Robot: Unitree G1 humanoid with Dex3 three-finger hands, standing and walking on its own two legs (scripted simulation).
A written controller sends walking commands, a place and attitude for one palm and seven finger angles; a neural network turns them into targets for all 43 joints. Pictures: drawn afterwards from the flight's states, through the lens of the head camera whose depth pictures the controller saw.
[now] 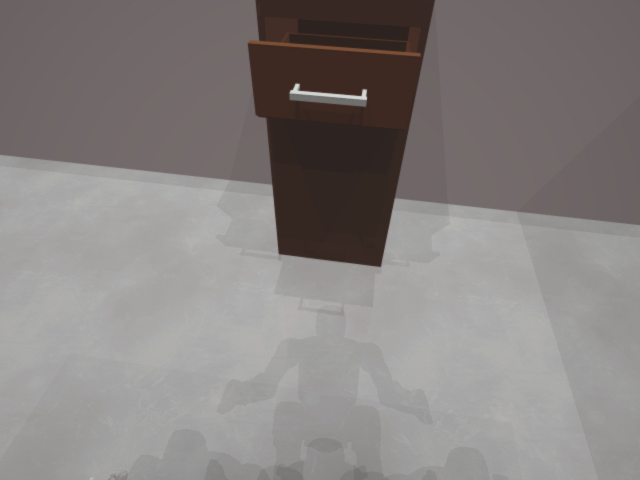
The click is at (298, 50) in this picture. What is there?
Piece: drawer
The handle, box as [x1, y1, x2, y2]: [289, 84, 366, 106]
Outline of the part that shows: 289,93 290,99 362,106 365,106 366,102 366,90 364,89 362,91 361,96 299,91 299,84 295,84 293,89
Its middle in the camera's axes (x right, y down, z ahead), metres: +0.02 -0.34 +0.90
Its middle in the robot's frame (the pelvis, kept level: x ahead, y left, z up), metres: +0.91 +0.03 +0.06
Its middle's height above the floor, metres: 0.83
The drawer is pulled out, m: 0.17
